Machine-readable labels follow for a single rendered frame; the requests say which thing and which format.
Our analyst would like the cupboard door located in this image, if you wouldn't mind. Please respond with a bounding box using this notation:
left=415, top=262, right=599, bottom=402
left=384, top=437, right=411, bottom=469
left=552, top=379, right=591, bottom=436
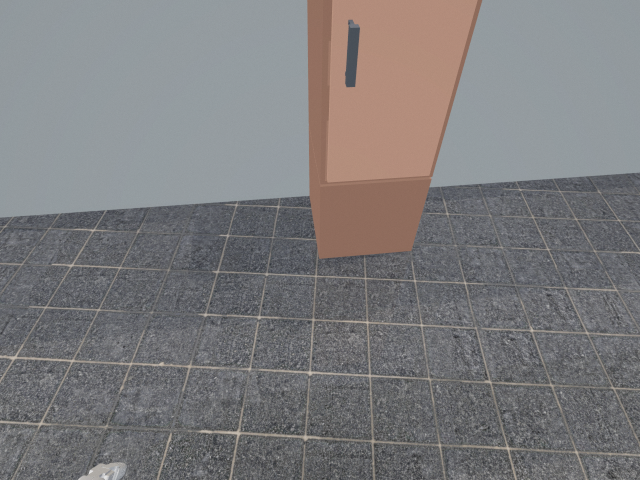
left=327, top=0, right=478, bottom=182

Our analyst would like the handle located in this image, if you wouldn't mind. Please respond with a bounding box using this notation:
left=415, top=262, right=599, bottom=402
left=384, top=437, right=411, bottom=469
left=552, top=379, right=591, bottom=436
left=345, top=20, right=360, bottom=87

